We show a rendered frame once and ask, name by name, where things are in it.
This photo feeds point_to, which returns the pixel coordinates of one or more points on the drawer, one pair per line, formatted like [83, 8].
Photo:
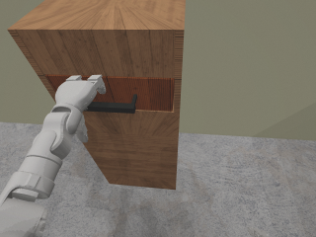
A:
[153, 93]

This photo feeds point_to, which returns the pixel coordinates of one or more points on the robot left hand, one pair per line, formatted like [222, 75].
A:
[80, 94]

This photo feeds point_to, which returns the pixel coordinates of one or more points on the cabinet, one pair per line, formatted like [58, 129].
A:
[120, 38]

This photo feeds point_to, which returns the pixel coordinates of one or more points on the left robot forearm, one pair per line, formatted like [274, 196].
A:
[35, 177]

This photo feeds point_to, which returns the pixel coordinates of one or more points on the handle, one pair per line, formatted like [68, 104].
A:
[109, 107]

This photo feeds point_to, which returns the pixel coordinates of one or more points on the left robot upper arm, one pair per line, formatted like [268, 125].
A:
[20, 218]

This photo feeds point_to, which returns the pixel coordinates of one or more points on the robot right hand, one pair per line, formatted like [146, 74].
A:
[255, 232]

